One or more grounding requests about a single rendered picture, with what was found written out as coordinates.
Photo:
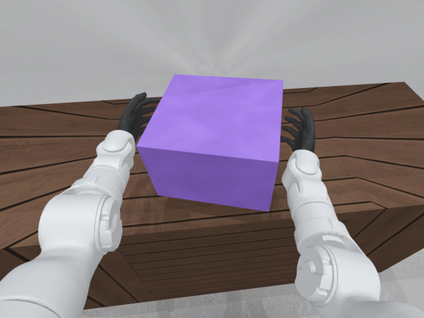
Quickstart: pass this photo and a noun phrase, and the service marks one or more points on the right robot forearm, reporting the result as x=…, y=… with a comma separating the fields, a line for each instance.
x=310, y=206

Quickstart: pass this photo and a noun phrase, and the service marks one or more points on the robot right hand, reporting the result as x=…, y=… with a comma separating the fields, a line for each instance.
x=305, y=138

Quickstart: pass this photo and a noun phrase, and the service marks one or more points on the robot left hand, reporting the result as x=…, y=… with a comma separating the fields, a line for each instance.
x=132, y=120

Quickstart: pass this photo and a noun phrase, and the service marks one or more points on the pedestal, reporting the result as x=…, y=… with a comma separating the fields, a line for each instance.
x=369, y=140

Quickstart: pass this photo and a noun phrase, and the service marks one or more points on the carton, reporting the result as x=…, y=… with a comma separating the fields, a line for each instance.
x=215, y=140

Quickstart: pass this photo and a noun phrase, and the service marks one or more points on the right robot upper arm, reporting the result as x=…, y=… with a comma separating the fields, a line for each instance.
x=339, y=283

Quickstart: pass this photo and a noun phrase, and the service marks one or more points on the left robot upper arm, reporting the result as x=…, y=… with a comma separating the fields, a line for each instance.
x=76, y=231

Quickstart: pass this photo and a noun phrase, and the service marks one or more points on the left robot forearm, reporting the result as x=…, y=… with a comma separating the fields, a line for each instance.
x=110, y=171

